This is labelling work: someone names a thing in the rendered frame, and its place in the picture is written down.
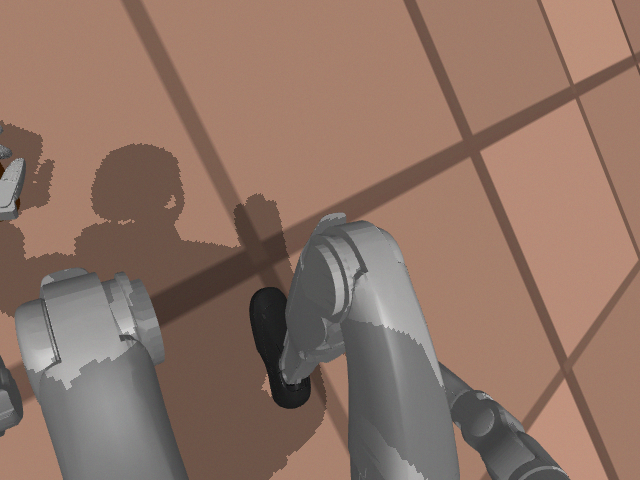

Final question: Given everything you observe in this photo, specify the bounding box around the right robot arm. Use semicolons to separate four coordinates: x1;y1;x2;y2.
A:
451;390;571;480

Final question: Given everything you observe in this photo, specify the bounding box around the right robot hand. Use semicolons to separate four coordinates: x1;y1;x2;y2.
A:
438;361;473;412

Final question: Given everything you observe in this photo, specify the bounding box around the can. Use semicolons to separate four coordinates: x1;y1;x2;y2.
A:
0;162;20;222

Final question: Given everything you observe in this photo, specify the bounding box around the right robot foot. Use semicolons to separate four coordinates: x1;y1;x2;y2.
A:
249;287;311;409

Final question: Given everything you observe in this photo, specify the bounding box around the left robot hand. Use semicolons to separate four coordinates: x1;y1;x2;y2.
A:
0;125;26;221

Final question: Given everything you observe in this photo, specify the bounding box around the left robot arm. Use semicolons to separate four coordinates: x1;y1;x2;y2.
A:
0;355;23;437

